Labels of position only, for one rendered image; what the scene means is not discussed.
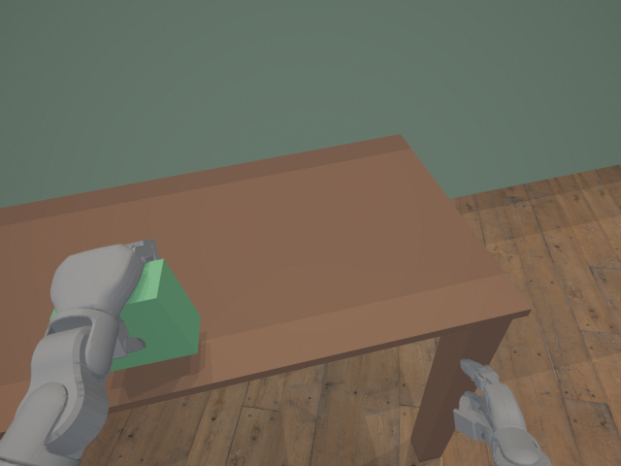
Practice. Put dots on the left robot hand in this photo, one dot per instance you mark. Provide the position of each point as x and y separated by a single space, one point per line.
104 279

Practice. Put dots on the robot left forearm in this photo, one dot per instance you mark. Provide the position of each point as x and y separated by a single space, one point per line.
66 404

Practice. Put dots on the sponge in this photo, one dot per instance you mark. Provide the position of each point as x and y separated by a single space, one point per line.
160 313

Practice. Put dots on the robot right forearm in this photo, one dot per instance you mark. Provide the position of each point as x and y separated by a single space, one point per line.
513 446

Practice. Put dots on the right robot hand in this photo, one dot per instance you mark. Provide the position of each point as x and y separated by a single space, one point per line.
479 417

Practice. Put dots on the table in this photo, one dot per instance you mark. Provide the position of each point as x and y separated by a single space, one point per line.
291 262

